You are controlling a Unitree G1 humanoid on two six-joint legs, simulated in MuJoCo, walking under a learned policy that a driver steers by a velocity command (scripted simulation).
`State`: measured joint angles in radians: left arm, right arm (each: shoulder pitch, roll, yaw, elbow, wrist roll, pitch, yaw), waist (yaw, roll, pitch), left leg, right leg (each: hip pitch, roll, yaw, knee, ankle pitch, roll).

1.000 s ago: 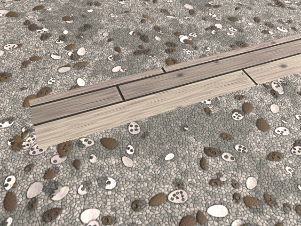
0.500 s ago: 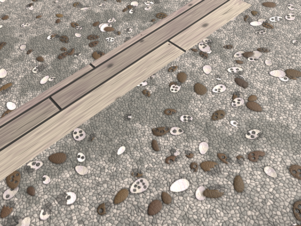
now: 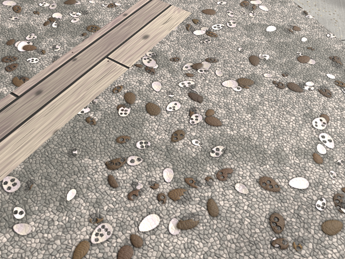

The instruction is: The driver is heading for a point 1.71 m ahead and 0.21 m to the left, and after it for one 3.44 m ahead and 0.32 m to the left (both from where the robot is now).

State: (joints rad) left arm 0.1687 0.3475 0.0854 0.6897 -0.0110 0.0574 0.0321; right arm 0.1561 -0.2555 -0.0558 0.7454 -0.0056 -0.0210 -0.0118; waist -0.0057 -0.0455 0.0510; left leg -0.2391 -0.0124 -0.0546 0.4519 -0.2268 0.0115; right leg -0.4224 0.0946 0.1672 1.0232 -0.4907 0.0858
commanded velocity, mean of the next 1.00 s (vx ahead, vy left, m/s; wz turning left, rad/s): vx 0.34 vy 0.00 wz -0.05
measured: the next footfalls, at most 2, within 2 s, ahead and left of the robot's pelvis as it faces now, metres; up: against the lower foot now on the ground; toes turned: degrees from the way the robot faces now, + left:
right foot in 0.16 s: +0.01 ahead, -0.14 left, +0.00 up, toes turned +4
left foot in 0.48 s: +0.17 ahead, +0.12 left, +0.00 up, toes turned +0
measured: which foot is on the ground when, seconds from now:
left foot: down 0.00-0.18, up 0.20-0.46, down 0.48-1.00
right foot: up 0.00-0.14, down 0.16-0.48, up 0.50-0.96, down 0.98-1.00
